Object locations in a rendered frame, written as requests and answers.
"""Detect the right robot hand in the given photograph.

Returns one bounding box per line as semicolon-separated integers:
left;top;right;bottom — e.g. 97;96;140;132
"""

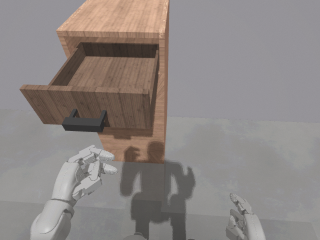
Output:
226;193;266;240

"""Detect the left robot forearm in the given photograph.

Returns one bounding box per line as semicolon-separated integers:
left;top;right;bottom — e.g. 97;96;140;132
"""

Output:
30;199;75;240

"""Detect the left robot hand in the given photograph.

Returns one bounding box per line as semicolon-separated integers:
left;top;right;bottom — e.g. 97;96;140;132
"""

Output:
51;145;118;207

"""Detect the cabinet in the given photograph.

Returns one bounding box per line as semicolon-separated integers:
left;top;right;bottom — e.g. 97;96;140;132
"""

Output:
56;0;170;164

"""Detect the handle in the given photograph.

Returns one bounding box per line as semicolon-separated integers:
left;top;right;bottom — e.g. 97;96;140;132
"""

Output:
62;109;107;133

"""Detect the drawer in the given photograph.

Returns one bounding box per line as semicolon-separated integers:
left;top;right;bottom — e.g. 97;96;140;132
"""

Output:
19;42;160;129

